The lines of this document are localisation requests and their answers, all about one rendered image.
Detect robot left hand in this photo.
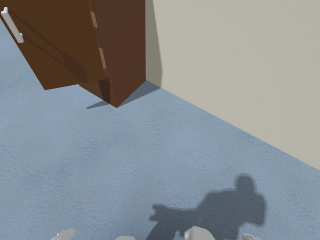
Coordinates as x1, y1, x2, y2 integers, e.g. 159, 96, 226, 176
51, 229, 76, 240

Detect right robot thigh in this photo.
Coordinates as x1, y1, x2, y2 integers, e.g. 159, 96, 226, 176
183, 227, 215, 240

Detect cupboard door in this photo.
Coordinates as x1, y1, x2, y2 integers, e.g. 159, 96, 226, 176
0, 0, 106, 90

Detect handle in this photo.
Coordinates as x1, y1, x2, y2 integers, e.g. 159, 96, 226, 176
1, 7, 24, 43

